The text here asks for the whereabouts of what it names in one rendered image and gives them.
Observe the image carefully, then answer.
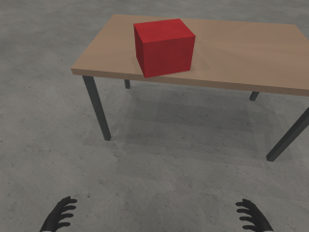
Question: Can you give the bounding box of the carton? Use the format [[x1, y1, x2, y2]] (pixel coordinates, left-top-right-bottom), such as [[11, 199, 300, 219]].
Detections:
[[133, 18, 196, 78]]

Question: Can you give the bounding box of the right robot hand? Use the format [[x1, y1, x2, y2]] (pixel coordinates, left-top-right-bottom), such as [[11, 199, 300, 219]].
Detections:
[[236, 198, 273, 232]]

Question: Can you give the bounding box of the left robot hand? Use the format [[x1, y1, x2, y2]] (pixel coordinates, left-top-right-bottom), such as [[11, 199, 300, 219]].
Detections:
[[40, 196, 77, 232]]

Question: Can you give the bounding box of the table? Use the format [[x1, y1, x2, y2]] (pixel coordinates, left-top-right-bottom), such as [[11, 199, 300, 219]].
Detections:
[[70, 14, 309, 162]]

